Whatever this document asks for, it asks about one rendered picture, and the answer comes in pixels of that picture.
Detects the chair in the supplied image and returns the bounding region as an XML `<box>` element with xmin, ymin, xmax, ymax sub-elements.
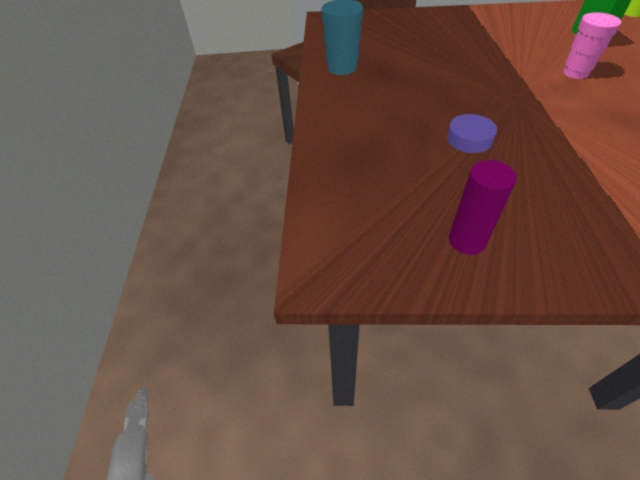
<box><xmin>271</xmin><ymin>0</ymin><xmax>416</xmax><ymax>144</ymax></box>

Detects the table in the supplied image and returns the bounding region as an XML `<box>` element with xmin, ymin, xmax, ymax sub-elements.
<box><xmin>274</xmin><ymin>0</ymin><xmax>640</xmax><ymax>410</ymax></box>

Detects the left robot hand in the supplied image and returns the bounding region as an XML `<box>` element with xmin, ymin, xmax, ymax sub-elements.
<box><xmin>107</xmin><ymin>387</ymin><xmax>155</xmax><ymax>480</ymax></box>

